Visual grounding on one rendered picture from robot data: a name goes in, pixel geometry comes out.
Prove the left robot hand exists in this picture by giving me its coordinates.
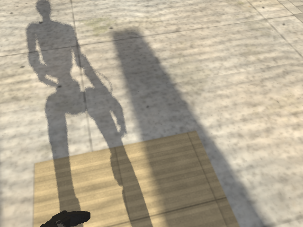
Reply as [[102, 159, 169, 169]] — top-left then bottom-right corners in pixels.
[[40, 210, 91, 227]]

